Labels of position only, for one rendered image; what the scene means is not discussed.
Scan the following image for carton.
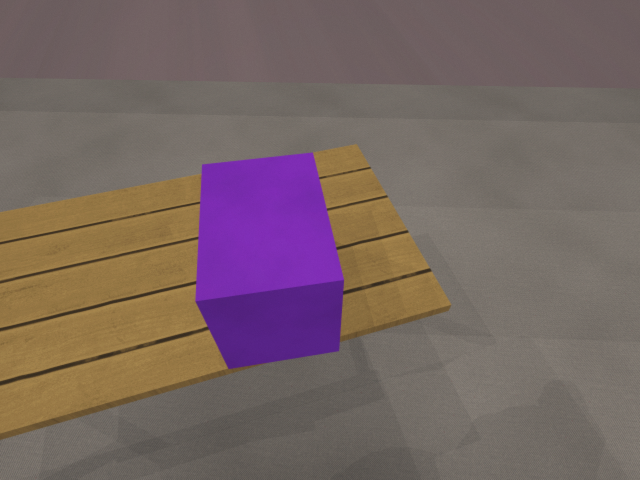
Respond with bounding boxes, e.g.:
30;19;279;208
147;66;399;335
195;153;344;369

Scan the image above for table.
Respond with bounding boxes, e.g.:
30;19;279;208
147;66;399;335
0;144;451;440

